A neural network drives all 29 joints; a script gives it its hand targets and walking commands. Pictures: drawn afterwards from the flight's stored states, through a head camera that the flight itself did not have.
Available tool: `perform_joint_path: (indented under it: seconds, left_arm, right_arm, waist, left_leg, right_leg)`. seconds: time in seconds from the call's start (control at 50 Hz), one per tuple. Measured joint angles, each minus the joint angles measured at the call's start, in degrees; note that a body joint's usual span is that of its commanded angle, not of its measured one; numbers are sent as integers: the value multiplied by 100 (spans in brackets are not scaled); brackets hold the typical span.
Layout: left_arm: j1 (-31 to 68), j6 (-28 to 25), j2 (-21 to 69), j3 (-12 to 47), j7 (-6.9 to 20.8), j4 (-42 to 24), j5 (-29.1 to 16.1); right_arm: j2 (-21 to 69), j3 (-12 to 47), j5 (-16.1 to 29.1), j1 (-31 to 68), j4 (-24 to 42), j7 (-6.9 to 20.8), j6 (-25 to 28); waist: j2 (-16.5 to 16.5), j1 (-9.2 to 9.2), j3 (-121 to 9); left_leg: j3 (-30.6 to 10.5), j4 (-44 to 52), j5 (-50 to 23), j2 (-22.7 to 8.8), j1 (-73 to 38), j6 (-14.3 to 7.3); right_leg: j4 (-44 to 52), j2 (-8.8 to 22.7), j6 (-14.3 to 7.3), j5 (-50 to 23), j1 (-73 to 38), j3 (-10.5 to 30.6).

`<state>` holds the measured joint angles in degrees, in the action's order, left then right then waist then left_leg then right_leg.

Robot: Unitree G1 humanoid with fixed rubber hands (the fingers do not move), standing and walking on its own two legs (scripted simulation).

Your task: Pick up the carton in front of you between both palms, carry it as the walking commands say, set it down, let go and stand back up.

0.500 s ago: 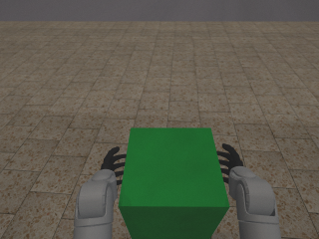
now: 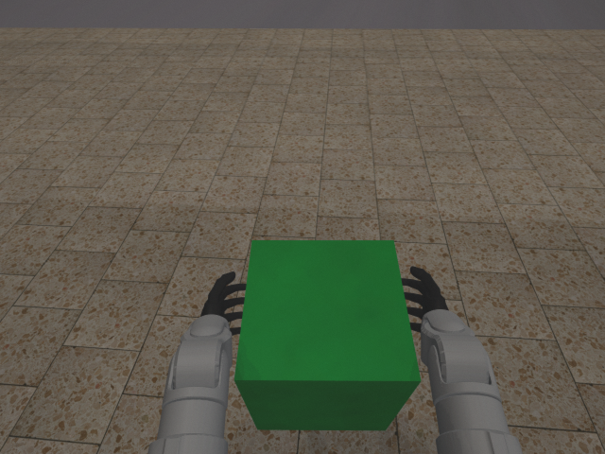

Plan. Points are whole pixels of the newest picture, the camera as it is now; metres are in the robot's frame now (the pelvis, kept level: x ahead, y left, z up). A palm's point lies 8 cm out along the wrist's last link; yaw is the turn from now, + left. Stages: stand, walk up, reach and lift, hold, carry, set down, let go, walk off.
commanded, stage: carry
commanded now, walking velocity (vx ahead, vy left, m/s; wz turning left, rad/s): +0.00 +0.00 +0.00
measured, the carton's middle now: (322, 340) +0.31 +0.00 -0.05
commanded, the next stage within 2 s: hold in 0.26 s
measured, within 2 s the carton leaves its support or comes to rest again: neither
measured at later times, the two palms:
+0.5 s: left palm (191, 352) +0.24 +0.17 +0.04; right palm (421, 327) +0.27 -0.13 +0.04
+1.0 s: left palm (209, 335) +0.28 +0.16 +0.02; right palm (424, 318) +0.30 -0.14 +0.03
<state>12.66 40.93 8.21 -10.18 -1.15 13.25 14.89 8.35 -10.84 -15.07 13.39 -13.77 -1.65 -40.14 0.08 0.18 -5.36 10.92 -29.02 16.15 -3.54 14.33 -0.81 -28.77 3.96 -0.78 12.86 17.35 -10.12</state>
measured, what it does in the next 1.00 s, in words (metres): shifts its weight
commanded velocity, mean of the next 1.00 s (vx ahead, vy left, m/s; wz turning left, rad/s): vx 0.00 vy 0.00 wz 0.00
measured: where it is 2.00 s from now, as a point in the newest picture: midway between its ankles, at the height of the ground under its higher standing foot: outside the picture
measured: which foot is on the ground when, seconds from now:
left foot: down 0.00-1.00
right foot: down 0.00-1.00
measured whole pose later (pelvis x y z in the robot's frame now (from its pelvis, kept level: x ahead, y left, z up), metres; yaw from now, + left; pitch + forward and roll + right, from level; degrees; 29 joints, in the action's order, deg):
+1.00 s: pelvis -0.05 -0.02 -0.01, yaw +4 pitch -7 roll +0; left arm 35.5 31.9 8.4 -30.5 3.9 37.6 27.2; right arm 12.7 -32.1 -26.0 35.1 -33.9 -1.0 -32.9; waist 0.0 0.4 6.5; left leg -3.2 -37.2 16.1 1.3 14.4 -0.9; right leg -35.6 -1.8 -1.1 13.6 15.0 0.3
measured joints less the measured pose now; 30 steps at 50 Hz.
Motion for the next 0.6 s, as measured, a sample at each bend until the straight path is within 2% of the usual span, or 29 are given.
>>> perform_joint_path:
  seconds: [0.06,0.16,0.28,0.34,0.38,0.48,0.6]
  left_arm:
    - [7,-84,2,-4,-10,-87,-40]
    - [-117,67,-20,110,-54,-425,-156]
    - [-182,182,-29,148,-46,-408,-149]
    - [-229,152,-35,252,-5,-452,-102]
    - [-236,123,-37,278,9,-419,-72]
    - [-218,127,-36,181,-19,-358,-71]
    - [-54,152,-9,41,8,-147,0]
  right_arm:
    - [2,-1,48,10,88,-12,79]
    - [-20,112,176,-104,411,-49,-68]
    - [-30,153,160,-179,419,-47,-197]
    - [-55,212,141,-331,615,-36,-215]
    - [-59,201,138,-359,615,-18,-195]
    - [-36,181,83,-206,364,-12,-146]
    - [2,46,-43,-5,101,46,-149]
  waist:
    - [0,4,42]
    - [5,2,27]
    - [20,-10,84]
    - [0,68,480]
    - [-37,63,643]
    - [-35,-69,806]
    - [15,-56,829]
  left_leg:
    - [-3,-17,-14,5,45,-12]
    - [-7,-63,6,7,85,-23]
    - [-11,-35,15,14,-63,-50]
    - [-531,357,-197,226,-530,4]
    - [-660,534,-328,308,-740,3]
    - [-746,597,-417,316,-944,-17]
    - [-847,490,-438,302,-992,7]
  right_leg:
    - [-7,8,1,-20,38,-2]
    - [-37,17,10,-11,70,-4]
    - [7,6,18,-23,-86,8]
    - [415,-210,105,-347,-618,754]
    - [537,-240,115,-244,-865,929]
    - [618,-245,149,-277,-1107,880]
    - [564,-257,97,-291,-1214,786]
